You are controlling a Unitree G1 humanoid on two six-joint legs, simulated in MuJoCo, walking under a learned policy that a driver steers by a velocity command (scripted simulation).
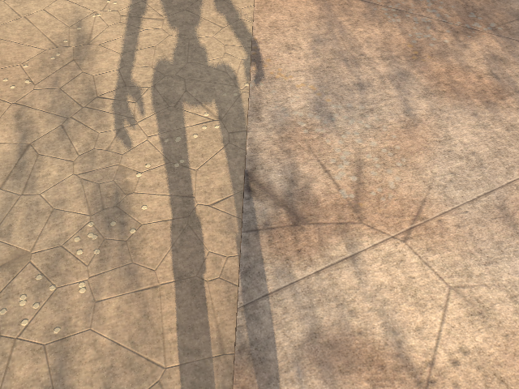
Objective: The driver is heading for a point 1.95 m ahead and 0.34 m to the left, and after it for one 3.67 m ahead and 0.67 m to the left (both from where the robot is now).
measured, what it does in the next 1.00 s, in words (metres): walks ahead: right foot, then left foot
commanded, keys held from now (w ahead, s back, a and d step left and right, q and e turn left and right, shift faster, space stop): no key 1.00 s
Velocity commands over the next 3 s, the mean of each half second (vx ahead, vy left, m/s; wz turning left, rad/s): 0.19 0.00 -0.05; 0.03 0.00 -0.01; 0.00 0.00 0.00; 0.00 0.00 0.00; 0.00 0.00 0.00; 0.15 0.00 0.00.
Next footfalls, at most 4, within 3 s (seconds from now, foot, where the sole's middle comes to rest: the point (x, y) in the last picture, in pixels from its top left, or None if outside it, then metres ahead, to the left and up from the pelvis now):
0.34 right None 0.26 -0.09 -0.77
0.60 left None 0.17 0.11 -0.77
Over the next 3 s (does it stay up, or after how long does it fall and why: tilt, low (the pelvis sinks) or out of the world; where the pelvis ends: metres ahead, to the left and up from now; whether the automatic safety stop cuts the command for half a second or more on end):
stays up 0.26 -0.01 0.00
